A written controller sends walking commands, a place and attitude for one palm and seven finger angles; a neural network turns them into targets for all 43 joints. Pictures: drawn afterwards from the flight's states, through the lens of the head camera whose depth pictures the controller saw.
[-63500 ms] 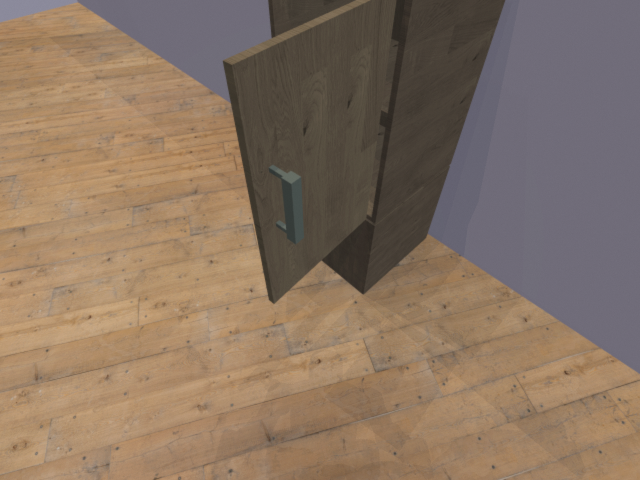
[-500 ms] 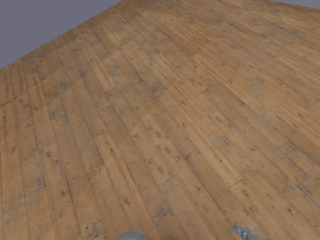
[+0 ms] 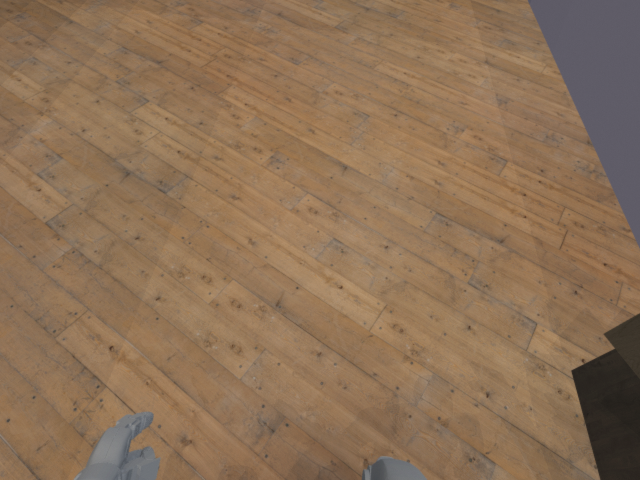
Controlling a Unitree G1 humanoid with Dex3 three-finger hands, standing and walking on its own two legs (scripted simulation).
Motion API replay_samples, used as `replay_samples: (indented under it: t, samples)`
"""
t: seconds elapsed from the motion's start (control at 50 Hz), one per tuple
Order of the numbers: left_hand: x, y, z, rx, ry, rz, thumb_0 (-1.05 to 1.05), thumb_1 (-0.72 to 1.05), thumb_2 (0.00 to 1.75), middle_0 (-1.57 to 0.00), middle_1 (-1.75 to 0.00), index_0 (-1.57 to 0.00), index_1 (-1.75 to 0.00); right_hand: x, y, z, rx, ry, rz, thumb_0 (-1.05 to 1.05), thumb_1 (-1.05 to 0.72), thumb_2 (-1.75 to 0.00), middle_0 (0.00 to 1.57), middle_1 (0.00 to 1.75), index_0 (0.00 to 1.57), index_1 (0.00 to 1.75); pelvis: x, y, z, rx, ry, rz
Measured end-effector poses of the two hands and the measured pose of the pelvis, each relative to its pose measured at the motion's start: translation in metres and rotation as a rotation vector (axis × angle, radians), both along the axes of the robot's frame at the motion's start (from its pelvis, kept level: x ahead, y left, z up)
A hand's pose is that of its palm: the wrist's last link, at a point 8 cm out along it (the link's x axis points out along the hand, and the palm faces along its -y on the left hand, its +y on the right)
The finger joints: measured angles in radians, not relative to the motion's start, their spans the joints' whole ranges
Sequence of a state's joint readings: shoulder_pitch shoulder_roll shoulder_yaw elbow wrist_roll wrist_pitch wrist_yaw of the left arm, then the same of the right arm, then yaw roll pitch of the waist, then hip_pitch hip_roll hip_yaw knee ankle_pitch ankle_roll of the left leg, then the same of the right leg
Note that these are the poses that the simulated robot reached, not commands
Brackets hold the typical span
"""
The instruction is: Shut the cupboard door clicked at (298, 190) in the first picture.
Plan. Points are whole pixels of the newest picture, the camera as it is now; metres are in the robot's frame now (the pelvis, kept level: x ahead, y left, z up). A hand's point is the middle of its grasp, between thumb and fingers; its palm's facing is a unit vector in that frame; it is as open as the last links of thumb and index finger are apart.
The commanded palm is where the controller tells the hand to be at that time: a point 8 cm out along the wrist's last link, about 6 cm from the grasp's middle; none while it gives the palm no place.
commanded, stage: turn to face it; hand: left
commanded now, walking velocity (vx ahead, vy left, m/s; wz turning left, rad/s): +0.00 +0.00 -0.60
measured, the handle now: out of the picture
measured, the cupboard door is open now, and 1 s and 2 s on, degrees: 27 27 27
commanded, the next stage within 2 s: take the last steps up to it in 1.90 s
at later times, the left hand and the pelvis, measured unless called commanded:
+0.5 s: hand (204, 468) +0.15 +0.17 -0.19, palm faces -0.25 -0.96 -0.16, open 7.4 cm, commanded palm none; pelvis +0.02 +0.01 -0.02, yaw -17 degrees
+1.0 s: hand (260, 408) +0.23 +0.10 -0.16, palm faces -0.54 -0.80 -0.27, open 7.4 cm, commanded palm none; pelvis +0.03 -0.02 -0.01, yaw -35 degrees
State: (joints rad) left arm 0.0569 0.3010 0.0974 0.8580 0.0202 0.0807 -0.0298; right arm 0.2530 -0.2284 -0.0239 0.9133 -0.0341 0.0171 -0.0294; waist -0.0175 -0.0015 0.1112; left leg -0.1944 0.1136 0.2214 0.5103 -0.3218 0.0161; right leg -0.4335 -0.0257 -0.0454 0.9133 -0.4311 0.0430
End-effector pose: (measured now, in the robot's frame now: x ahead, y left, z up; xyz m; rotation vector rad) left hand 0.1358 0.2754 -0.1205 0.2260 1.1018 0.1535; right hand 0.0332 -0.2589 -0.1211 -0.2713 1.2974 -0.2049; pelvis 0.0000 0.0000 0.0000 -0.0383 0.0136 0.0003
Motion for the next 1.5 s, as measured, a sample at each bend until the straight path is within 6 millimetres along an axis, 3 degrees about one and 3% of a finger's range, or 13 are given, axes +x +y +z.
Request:
replay_samples:
  t: [0.08,0.14,0.2,0.32,0.44,0.5,0.6,0.68,0.9,1.08,1.24,1.38,1.5]
  samples:
    - [0.043,-0.028,0.008,0.018,-0.059,-0.109,0.01,0.91,0.90,-0.19,-0.30,-0.19,-0.30,-0.030,-0.015,-0.016,0.030,0.041,-0.088,0.01,-0.90,-0.90,0.20,0.30,0.20,0.30,0.004,-0.012,-0.007,0.010,-0.001,-0.055]
    - [0.060,-0.051,0.005,0.032,-0.106,-0.172,0.01,0.91,0.90,-0.20,-0.30,-0.20,-0.30,-0.044,-0.028,-0.033,0.048,0.062,-0.142,0.01,-0.90,-0.90,0.20,0.30,0.20,0.30,0.007,-0.022,-0.019,0.020,0.003,-0.091]
    - [0.056,-0.068,0.003,0.024,-0.077,-0.202,0.00,0.91,0.90,-0.20,-0.30,-0.20,-0.30,-0.041,-0.033,-0.033,0.044,0.055,-0.183,0.01,-0.90,-0.90,0.20,0.30,0.20,0.30,0.007,-0.023,-0.016,0.018,-0.001,-0.121]
    - [0.033,-0.084,-0.010,-0.030,0.036,-0.221,0.01,0.90,0.90,-0.20,-0.30,-0.20,-0.30,-0.013,-0.029,-0.018,0.041,-0.045,-0.202,0.01,-0.91,-0.90,0.20,0.30,0.20,0.30,0.012,-0.020,-0.008,0.032,0.006,-0.180]
    - [0.018,-0.068,-0.034,-0.079,0.125,-0.222,0.01,0.90,0.90,-0.21,-0.30,-0.20,-0.30,0.015,-0.011,-0.005,0.003,-0.145,-0.217,0.01,-0.90,-0.90,0.20,0.30,0.20,0.30,0.021,0.000,-0.013,0.022,0.016,-0.252]
    - [0.020,-0.055,-0.043,-0.082,0.162,-0.231,0.01,0.90,0.90,-0.20,-0.30,-0.20,-0.30,0.017,0.000,0.000,-0.019,-0.171,-0.219,0.01,-0.90,-0.90,0.20,0.30,0.20,0.30,0.024,0.008,-0.015,0.021,0.014,-0.297]
    - [0.035,-0.042,-0.032,-0.063,0.184,-0.276,0.01,0.91,0.90,-0.20,-0.30,-0.20,-0.30,0.000,0.013,0.010,-0.019,-0.152,-0.263,0.01,-0.90,-0.90,0.20,0.30,0.20,0.30,0.028,0.013,-0.004,-0.001,0.007,-0.362]
    - [0.054,-0.045,-0.022,-0.040,0.172,-0.329,0.01,0.91,0.90,-0.20,-0.30,-0.20,-0.30,-0.023,0.016,0.010,-0.009,-0.127,-0.333,0.01,-0.90,-0.90,0.20,0.30,0.20,0.30,0.029,0.012,0.001,-0.010,0.007,-0.416]
    - [0.111,-0.116,-0.011,0.029,0.030,-0.541,0.01,0.91,0.90,-0.20,-0.30,-0.20,-0.30,-0.107,-0.008,-0.032,0.038,-0.031,-0.562,0.01,-0.90,-0.90,0.20,0.30,0.20,0.30,0.023,-0.014,-0.019,0.018,0.000,-0.552]
    - [0.117,-0.143,-0.012,0.006,0.086,-0.633,0.01,0.90,0.90,-0.20,-0.30,-0.20,-0.30,-0.100,-0.014,-0.010,0.000,-0.091,-0.640,0.01,-0.91,-0.90,0.20,0.30,0.20,0.30,0.034,-0.015,-0.006,0.037,0.005,-0.649]
    - [0.148,-0.144,-0.037,-0.029,0.137,-0.706,0.01,0.90,0.90,-0.20,-0.30,-0.20,-0.30,-0.082,0.010,0.001,-0.059,-0.151,-0.683,0.01,-0.90,-0.90,0.20,0.30,0.20,0.30,0.057,0.000,-0.014,0.023,0.009,-0.760]
    - [0.177,-0.163,-0.021,-0.017,0.140,-0.796,0.01,0.91,0.90,-0.20,-0.30,-0.20,-0.30,-0.105,0.042,0.008,-0.032,-0.106,-0.781,0.01,-0.90,-0.90,0.20,0.30,0.20,0.30,0.063,0.001,0.000,0.004,0.014,-0.854]
    - [0.191,-0.206,-0.011,0.004,0.099,-0.908,0.01,0.91,0.90,-0.20,-0.30,-0.20,-0.30,-0.146,0.062,-0.005,0.014,-0.062,-0.909,0.01,-0.90,-0.90,0.20,0.30,0.20,0.30,0.058,-0.008,-0.002,0.005,0.011,-0.930]
